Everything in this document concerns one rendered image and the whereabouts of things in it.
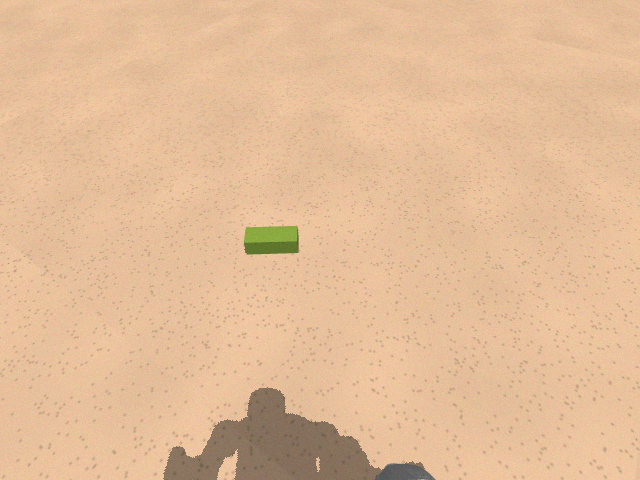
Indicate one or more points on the carton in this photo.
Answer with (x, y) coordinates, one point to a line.
(271, 240)

